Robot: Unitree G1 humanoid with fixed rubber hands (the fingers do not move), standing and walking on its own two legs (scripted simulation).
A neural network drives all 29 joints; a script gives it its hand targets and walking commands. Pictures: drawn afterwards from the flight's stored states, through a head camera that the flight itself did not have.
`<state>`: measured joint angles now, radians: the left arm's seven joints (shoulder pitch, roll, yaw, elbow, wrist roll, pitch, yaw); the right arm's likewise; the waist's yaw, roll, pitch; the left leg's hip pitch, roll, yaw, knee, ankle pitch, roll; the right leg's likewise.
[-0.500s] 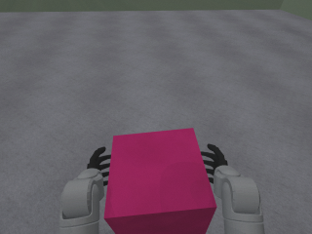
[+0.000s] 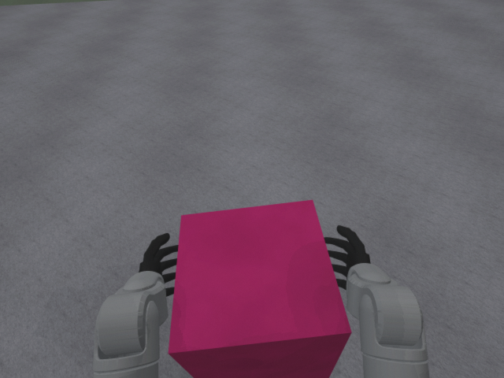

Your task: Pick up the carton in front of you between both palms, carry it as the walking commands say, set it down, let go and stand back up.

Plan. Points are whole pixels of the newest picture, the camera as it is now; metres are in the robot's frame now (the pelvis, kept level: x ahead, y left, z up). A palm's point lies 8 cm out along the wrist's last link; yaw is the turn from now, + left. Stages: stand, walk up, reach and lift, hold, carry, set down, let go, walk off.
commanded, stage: carry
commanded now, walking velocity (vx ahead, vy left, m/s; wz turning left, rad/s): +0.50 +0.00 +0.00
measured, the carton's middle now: (258, 300) +0.27 +0.00 -0.01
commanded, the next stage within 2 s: none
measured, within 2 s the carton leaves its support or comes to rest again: neither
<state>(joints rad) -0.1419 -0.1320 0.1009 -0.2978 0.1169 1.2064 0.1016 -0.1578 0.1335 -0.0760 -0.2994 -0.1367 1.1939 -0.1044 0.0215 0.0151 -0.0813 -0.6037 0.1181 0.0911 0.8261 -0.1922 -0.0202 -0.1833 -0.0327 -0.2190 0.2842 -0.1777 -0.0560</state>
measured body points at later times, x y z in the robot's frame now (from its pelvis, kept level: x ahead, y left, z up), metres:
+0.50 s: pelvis +0.32 +0.05 +0.00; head +0.33 +0.06 +0.45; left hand +0.61 +0.18 +0.07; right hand +0.59 -0.12 +0.08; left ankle +0.28 +0.12 -0.75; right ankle +0.39 -0.12 -0.69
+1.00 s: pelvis +0.63 -0.02 +0.00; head +0.66 -0.04 +0.45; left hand +0.91 +0.13 +0.06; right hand +0.92 -0.17 +0.06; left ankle +0.72 +0.12 -0.71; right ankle +0.60 -0.09 -0.75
